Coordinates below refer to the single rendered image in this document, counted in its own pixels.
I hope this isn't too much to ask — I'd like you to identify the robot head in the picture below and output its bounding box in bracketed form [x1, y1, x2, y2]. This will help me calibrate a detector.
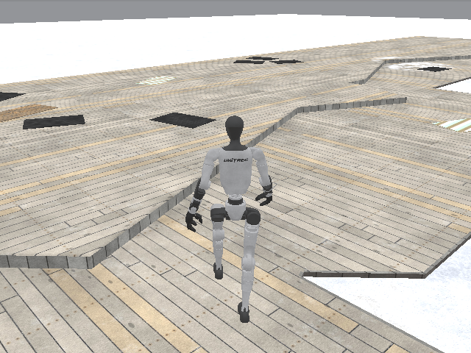
[222, 115, 248, 151]

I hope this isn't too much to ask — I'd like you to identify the robot left forearm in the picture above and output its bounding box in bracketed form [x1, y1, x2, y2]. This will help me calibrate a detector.
[188, 178, 205, 214]

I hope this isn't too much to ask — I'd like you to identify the robot right forearm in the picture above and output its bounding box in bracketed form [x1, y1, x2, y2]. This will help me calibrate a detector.
[262, 176, 273, 197]

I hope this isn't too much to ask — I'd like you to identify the robot left upper arm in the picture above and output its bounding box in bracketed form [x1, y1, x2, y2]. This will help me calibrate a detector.
[199, 148, 220, 190]

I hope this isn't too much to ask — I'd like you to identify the robot left hand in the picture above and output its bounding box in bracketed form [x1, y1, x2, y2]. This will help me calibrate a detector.
[185, 212, 202, 232]

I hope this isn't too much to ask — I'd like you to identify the left robot shin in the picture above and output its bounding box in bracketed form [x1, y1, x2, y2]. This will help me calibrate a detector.
[213, 229, 223, 270]

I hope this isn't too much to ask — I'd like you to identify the robot right upper arm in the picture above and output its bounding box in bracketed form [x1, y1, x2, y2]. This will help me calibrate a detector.
[250, 147, 271, 186]

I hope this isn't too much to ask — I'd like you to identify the robot right hand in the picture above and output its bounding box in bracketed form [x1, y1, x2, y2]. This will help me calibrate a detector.
[255, 193, 272, 206]

